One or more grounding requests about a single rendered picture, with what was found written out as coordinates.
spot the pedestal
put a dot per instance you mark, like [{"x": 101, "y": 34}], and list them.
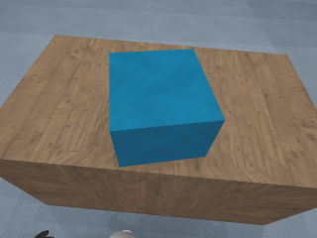
[{"x": 55, "y": 141}]

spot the carton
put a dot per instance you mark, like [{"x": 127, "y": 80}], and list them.
[{"x": 161, "y": 107}]

